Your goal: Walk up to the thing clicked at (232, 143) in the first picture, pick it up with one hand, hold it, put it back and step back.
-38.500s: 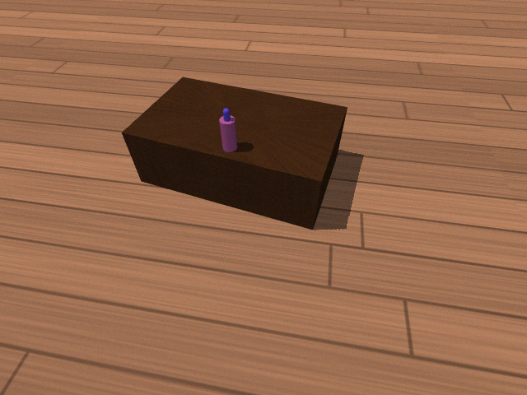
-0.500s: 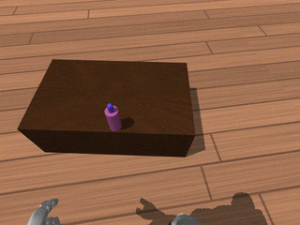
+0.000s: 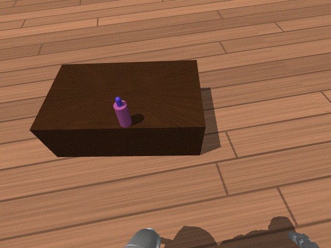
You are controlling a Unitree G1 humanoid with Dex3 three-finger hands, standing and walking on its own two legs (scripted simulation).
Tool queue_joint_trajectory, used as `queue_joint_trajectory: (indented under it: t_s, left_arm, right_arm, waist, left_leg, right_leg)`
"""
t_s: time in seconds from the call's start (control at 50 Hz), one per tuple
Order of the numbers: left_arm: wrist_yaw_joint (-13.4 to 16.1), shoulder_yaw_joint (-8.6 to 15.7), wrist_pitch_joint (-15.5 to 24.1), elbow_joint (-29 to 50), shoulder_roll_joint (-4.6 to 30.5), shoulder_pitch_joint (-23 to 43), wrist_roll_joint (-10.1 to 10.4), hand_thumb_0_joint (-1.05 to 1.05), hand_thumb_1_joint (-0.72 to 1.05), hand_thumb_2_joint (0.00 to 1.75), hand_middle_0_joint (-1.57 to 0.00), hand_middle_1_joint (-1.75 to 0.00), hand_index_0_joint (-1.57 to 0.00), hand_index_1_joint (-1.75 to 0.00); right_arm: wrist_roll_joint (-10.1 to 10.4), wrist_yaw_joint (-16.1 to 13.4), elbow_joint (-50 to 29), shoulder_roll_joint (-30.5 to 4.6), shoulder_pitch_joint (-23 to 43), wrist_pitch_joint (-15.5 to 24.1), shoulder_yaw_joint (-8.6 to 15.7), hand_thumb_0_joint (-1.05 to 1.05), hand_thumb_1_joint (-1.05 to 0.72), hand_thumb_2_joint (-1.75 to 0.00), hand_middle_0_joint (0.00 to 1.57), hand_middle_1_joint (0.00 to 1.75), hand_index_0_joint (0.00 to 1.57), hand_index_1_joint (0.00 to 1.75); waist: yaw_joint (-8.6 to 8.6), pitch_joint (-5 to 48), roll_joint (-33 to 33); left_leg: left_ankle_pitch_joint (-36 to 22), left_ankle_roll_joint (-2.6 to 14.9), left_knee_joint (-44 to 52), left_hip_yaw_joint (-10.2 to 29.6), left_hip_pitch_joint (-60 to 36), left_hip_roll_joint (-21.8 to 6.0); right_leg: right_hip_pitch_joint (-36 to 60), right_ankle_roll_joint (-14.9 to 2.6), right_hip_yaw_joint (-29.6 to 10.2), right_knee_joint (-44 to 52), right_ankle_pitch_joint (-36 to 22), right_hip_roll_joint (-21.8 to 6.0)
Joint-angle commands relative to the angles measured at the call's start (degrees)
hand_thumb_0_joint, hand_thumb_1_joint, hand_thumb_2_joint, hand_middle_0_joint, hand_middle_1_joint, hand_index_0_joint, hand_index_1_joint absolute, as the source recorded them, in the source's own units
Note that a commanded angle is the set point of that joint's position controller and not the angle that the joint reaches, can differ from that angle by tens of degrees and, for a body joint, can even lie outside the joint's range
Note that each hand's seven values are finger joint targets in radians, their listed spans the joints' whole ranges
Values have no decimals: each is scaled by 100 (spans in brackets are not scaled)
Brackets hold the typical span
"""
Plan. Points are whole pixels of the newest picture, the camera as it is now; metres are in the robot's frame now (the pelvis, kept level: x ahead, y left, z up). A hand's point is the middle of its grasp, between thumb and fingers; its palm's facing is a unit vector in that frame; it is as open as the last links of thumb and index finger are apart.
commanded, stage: step back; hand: left
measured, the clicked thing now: (122, 111) +0.77 +0.27 -0.33
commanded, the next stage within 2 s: stand in 1.68 s
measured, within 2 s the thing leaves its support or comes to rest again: neither
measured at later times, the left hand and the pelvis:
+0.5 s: hand out of the picture -0.11 +0.25 -0.15, palm faces -0.01 -0.92 -0.40, open 7.4 cm; pelvis -0.18 -0.03 -0.01, yaw -1 degrees
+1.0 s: hand out of the picture -0.22 +0.24 -0.13, palm faces +0.08 -0.91 -0.42, open 7.4 cm; pelvis -0.25 -0.04 +0.00, yaw +5 degrees
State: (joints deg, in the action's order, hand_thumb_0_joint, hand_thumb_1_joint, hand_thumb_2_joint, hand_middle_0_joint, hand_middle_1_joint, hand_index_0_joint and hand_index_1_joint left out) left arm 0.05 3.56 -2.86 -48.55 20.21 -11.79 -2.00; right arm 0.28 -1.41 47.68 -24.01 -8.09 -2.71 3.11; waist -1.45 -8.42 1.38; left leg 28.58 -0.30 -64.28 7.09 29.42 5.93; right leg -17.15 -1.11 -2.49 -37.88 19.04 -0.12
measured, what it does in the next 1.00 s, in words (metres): walks backwards: left foot, then right foot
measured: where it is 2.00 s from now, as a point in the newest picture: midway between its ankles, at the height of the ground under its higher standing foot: outside the picture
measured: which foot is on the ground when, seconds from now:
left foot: up 0.00-0.16, down 0.18-0.56, up 0.58-0.84, down 0.86-1.00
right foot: down 0.00-0.20, up 0.22-0.50, down 0.52-1.00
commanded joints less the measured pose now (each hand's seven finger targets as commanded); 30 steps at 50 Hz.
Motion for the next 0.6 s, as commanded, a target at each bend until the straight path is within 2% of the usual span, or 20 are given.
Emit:
queue_joint_trajectory:
  t_s: [0.0, 0.04, 0.08, 0.12, 0.14, 0.16, 0.18, 0.2, 0.22, 0.26, 0.28, 0.32, 0.36, 0.42, 0.48, 0.5, 0.52, 0.54, 0.56, 0.58]
  left_arm:
    - [171, 443, 195, 721, 1494, 301, -69, 0, 90, 90, -20, -30, -20, -30]
    - [228, 464, 178, 732, 1538, 93, -63, 0, 90, 90, -20, -30, -20, -30]
    - [206, 419, 125, 750, 1531, 72, 1, 0, 90, 90, -20, -30, -20, -30]
    - [179, 382, 53, 863, 1617, 440, 63, 0, 90, 90, -20, -30, -20, -30]
    - [160, 329, 26, 894, 1456, 423, 80, 0, 90, 90, -20, -30, -20, -30]
    - [134, 257, 20, 931, 1228, 273, 104, 0, 90, 90, -20, -30, -20, -30]
    - [200, 316, 16, 961, 1323, 602, 166, 0, 90, 90, -20, -30, -20, -30]
    - [238, 405, -12, 856, 1422, 693, 68, 0, 90, 90, -20, -30, -20, -30]
    - [221, 400, -33, 773, 1419, 581, 99, 0, 90, 90, -20, -30, -20, -30]
    - [193, 396, -41, 506, 1347, 79, 177, 0, 90, 90, -20, -30, -20, -30]
    - [168, 411, -25, 410, 1368, -111, 159, 0, 90, 90, -20, -30, -20, -30]
    - [120, 393, 18, 395, 1247, -81, 107, 0, 90, 90, -20, -30, -20, -30]
    - [97, 337, 57, 417, 1210, -44, 81, 0, 90, 90, -20, -30, -20, -30]
    - [82, 312, 124, 300, 1202, -48, 83, 0, 90, 90, -20, -30, -20, -30]
    - [64, 320, 229, -221, 1145, -922, 56, 0, 90, 90, -20, -30, -20, -30]
    - [73, 431, 257, -274, 1425, -824, -47, 0, 90, 90, -20, -30, -20, -30]
    - [82, 606, 256, -101, 2059, -707, -140, 0, 90, 90, -20, -30, -20, -30]
    - [114, 660, 247, 149, 2514, -166, -146, 0, 90, 90, -20, -30, -20, -30]
    - [132, 606, 298, 275, 2280, 146, -90, 0, 90, 90, -20, -30, -20, -30]
    - [142, 477, 350, 314, 1954, 541, -43, 0, 90, 90, -20, -30, -20, -30]
  right_arm:
    - [-60, -83, -378, -831, -163, 179, 185, 0, -90, -90, 20, 30, 20, 30]
    - [-99, -74, -467, -767, -103, 205, 182, 0, -90, -90, 20, 30, 20, 30]
    - [-136, -43, -379, -739, -185, 214, 209, 0, -90, -90, 20, 30, 20, 30]
    - [-166, -23, -166, -808, -711, 204, 286, 0, -90, -90, 20, 30, 20, 30]
    - [-195, -34, -116, -929, -788, 218, 341, 0, -90, -90, 20, 30, 20, 30]
    - [-278, -35, -167, -1376, -707, 222, 461, 0, -90, -90, 20, 30, 20, 30]
    - [-218, 43, -307, -1990, -326, 194, 527, 0, -90, -90, 20, 30, 20, 30]
    - [-250, 34, -341, -1929, -191, 235, 545, 0, -90, -90, 20, 30, 20, 30]
    - [-238, -3, -357, -1631, 19, 266, 466, 0, -90, -90, 20, 30, 20, 30]
    - [-275, -46, -382, -1268, 362, 242, 332, 0, -90, -90, 20, 30, 20, 30]
    - [-244, -54, -394, -1172, 437, 248, 308, 0, -90, -90, 20, 30, 20, 30]
    - [-265, -15, -373, -1076, 207, 221, 309, 0, -90, -90, 20, 30, 20, 30]
    - [-250, 3, -394, -1109, 87, 179, 323, 0, -90, -90, 20, 30, 20, 30]
    - [-263, 31, -356, -1278, -42, 97, 376, 0, -90, -90, 20, 30, 20, 30]
    - [-182, 69, -371, -1361, 281, -16, 365, 0, -90, -90, 20, 30, 20, 30]
    - [-175, 90, -377, -1072, 167, -26, 286, 0, -90, -90, 20, 30, 20, 30]
    - [-134, 70, -568, -671, 343, 31, 176, 0, -90, -90, 20, 30, 20, 30]
    - [-151, -18, -533, -871, 644, 4, 277, 0, -90, -90, 20, 30, 20, 30]
    - [-129, -11, -448, -1095, 575, 3, 345, 0, -90, -90, 20, 30, 20, 30]
    - [-120, -3, -252, -1055, 304, 19, 317, 0, -90, -90, 20, 30, 20, 30]
  waist:
    - [-90, 844, -996]
    - [-177, 1040, -1207]
    - [-169, 1113, -1264]
    - [141, 1243, -1207]
    - [169, 1326, -899]
    - [122, 1363, 131]
    - [307, 1225, 1261]
    - [352, 1021, 929]
    - [170, 978, 277]
    - [-168, 770, 290]
    - [-202, 726, 456]
    - [4, 804, 652]
    - [154, 959, 780]
    - [234, 1210, 1024]
    - [-137, 1471, 913]
    - [-57, 1231, 325]
    - [-239, 820, -1282]
    - [-451, 440, -1575]
    - [-204, 87, -1007]
    - [94, 21, -487]
  left_leg:
    - [195, -62, 393, -144, -90, -62]
    - [236, -36, 1444, -224, -90, -356]
    - [7, 1, 2320, -599, -546, -321]
    - [-1084, 112, 3599, -833, -1520, -345]
    - [-1690, 228, 4047, -416, -1865, -599]
    - [-2405, 665, 4183, 1103, -2334, -1714]
    - [-2966, 1590, 4522, 2213, -1420, -2767]
    - [-2799, 1886, 4631, 2555, -828, -3015]
    - [-3278, 1681, 4360, 1763, -1037, -2650]
    - [-3247, 1325, 4184, 838, -1111, -2116]
    - [-3153, 1328, 4164, 706, -1076, -2083]
    - [-3141, 1364, 4078, 625, -1683, -1915]
    - [-3028, 1469, 4012, 605, -2147, -1992]
    - [-2428, 1323, 3959, 575, -2212, -1989]
    - [-1554, 923, 3512, 202, -1604, -1700]
    - [-809, 572, 3023, 19, -551, -1286]
    - [151, 135, 1974, -269, 840, -207]
    - [579, -83, 783, 268, 151, -299]
    - [265, -104, 144, 607, -1, -396]
    - [-160, -76, -118, 564, 87, -167]
  right_leg:
    - [740, -1089, -919, 883, -3088, -1205]
    - [1377, -1116, -1142, 721, -3415, -1430]
    - [1300, -1036, -1070, 551, -3449, -1339]
    - [654, -846, -1033, 322, -2848, -1322]
    - [319, -571, -949, 85, -2216, -1152]
    - [-719, -214, -560, -729, -873, -505]
    - [-770, 13, 46, -1927, 1684, 388]
    - [-595, 13, -677, -2938, 1884, 411]
    - [-772, -35, -974, -3319, 1609, 494]
    - [-964, -34, -900, -3671, 1087, 558]
    - [-889, 49, -748, -3623, 973, 527]
    - [-945, 218, -551, -2955, 1060, 445]
    - [-884, 310, -323, -2157, 1171, 348]
    - [-297, 211, 65, -597, 1066, 149]
    - [914, -35, 500, 1591, 2, 237]
    - [1352, -189, -249, 1619, 163, -91]
    - [1084, -683, -2341, 2196, 1393, -1464]
    - [-757, -1551, -3353, 2644, 1747, -2613]
    - [-1124, -1516, -2976, 2522, 1413, -2465]
    - [-832, -1175, -1908, 2009, 281, -1856]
